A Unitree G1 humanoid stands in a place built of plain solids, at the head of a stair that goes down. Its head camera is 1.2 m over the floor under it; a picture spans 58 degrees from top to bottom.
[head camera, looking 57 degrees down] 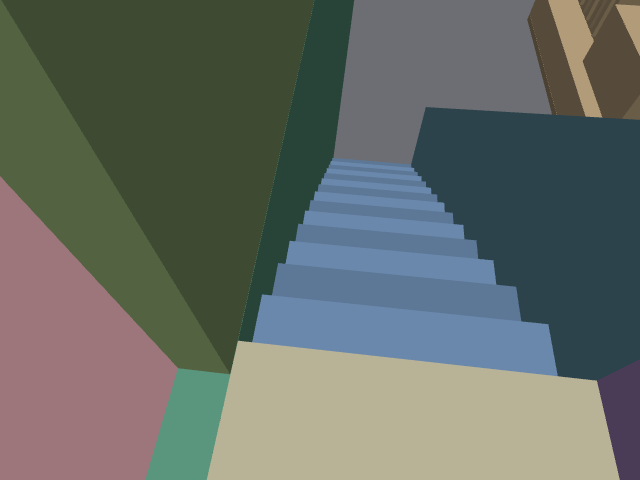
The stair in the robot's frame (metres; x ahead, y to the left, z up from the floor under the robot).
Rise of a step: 0.20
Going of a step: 0.25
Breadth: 1.00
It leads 6 degrees to the right of straight ahead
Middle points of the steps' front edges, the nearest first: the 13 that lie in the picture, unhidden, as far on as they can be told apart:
0.38 -0.26 0.00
0.63 -0.29 -0.20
0.87 -0.32 -0.41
1.12 -0.34 -0.61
1.36 -0.37 -0.82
1.61 -0.40 -1.02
1.86 -0.43 -1.22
2.10 -0.46 -1.43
2.35 -0.48 -1.63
2.60 -0.51 -1.84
2.84 -0.54 -2.04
3.09 -0.57 -2.24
3.34 -0.60 -2.45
